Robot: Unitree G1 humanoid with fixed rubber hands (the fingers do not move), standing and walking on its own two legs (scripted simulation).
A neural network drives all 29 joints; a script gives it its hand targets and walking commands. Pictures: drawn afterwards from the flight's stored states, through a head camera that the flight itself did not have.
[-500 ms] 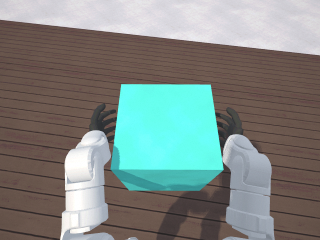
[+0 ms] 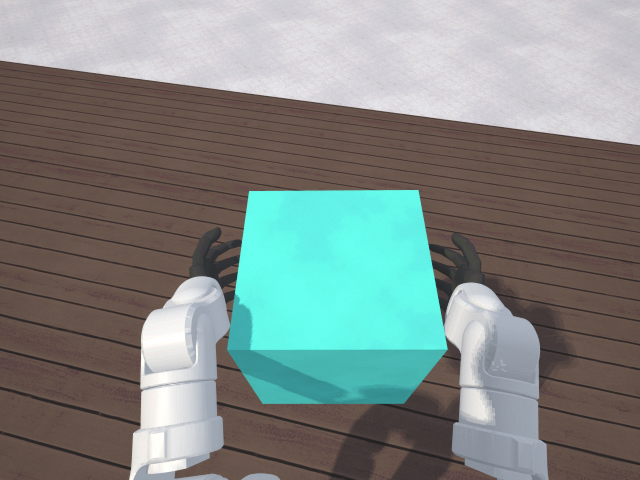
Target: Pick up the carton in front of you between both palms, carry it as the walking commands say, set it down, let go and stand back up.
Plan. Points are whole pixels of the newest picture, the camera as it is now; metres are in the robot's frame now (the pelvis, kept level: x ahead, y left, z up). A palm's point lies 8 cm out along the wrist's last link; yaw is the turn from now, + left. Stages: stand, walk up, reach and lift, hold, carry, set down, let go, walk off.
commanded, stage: carry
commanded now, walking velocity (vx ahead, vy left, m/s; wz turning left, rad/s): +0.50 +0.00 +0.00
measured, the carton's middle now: (333, 306) +0.34 +0.01 +0.00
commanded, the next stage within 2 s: none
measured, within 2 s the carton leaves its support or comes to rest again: neither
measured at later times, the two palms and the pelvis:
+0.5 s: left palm (250, 141) +0.65 +0.18 +0.04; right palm (422, 156) +0.63 -0.13 +0.04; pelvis +0.31 +0.04 -0.03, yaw -2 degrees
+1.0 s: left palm (284, 81) +0.93 +0.15 +0.00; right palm (416, 84) +0.94 -0.16 +0.00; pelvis +0.61 -0.01 -0.07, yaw +0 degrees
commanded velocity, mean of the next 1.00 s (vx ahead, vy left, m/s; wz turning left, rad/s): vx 0.50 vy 0.00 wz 0.00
